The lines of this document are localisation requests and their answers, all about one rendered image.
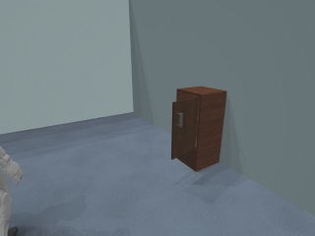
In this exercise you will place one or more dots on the right robot hand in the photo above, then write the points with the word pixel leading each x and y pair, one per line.
pixel 12 170

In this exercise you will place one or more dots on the handle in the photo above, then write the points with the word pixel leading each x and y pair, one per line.
pixel 180 121

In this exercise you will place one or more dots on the cupboard door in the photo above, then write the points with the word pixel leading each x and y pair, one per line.
pixel 183 139

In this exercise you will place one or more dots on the right robot shin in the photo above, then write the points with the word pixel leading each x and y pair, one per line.
pixel 5 213

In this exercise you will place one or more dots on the robot right thigh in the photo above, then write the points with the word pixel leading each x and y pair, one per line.
pixel 4 187

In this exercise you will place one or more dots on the right robot forearm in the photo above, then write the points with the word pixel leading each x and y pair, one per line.
pixel 5 159

